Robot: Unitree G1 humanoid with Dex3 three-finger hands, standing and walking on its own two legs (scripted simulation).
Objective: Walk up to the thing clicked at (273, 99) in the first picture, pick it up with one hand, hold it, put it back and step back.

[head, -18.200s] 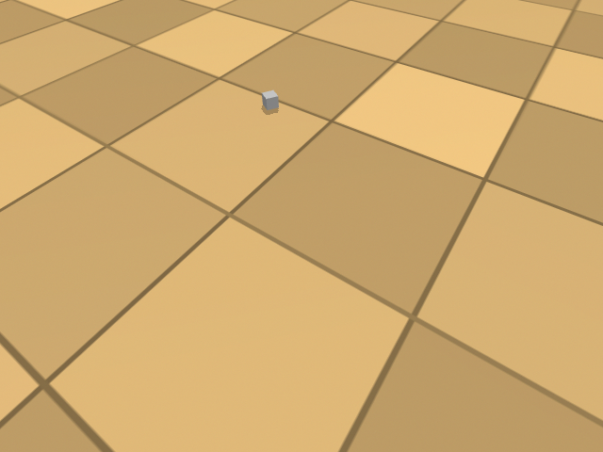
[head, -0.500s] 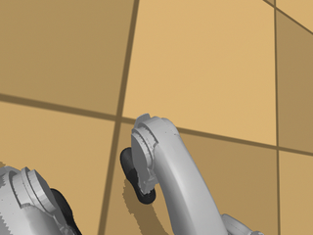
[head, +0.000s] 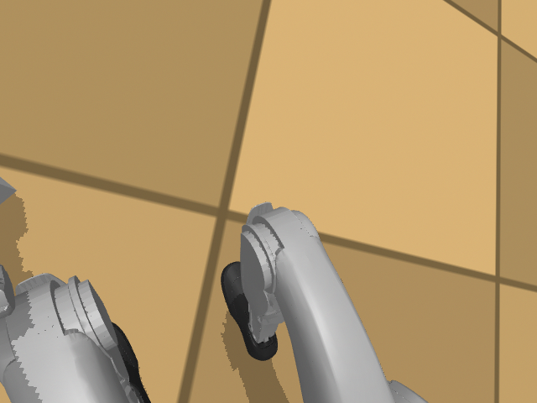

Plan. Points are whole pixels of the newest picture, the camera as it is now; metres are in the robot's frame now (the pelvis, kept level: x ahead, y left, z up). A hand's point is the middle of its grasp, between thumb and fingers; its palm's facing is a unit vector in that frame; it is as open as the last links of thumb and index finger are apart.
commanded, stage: settle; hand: left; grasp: from above
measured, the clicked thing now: out of the picture +0.46 +0.31 -0.27
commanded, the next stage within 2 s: lift in 0.50 s
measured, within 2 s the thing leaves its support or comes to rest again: neither
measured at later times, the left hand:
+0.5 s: hand out of the picture +0.43 +0.31 -0.15, palm faces -0.32 -0.28 -0.91, open 10.4 cm
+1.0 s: hand out of the picture +0.41 +0.31 -0.07, palm faces -0.31 -0.28 -0.91, open 10.4 cm
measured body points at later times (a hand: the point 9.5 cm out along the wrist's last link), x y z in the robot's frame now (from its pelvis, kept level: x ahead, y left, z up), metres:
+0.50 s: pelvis +0.00 -0.01 +0.02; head +0.24 +0.06 +0.40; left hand +0.44 +0.32 -0.10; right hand +0.06 -0.27 -0.09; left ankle +0.07 +0.13 -0.29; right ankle +0.12 -0.12 -0.29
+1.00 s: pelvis +0.00 -0.01 +0.06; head +0.21 +0.03 +0.46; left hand +0.43 +0.32 -0.02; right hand +0.08 -0.27 -0.07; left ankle +0.07 +0.13 -0.29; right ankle +0.12 -0.12 -0.29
